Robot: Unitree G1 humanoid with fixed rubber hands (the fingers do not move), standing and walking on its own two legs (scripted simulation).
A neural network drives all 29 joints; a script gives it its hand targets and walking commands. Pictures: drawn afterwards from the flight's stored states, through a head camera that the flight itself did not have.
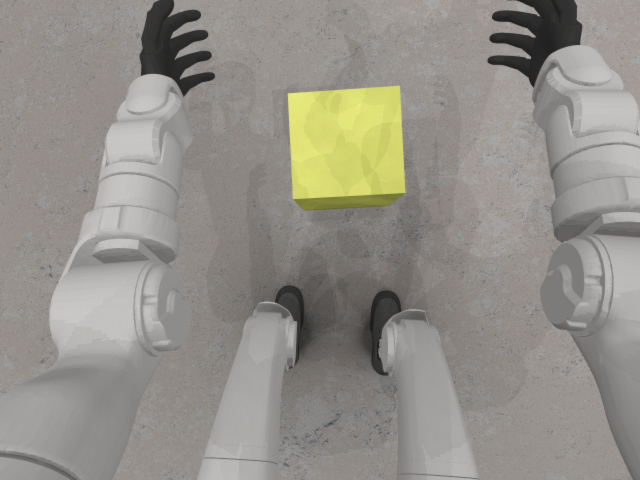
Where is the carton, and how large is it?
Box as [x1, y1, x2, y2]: [288, 86, 404, 210]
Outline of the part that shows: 399,86 288,93 293,199 304,210 388,205 404,193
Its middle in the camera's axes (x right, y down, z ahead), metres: +0.06 -0.19 +0.84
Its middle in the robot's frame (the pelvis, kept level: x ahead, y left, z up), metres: +0.54 +0.01 -0.52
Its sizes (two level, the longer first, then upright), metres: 0.210 0.200 0.250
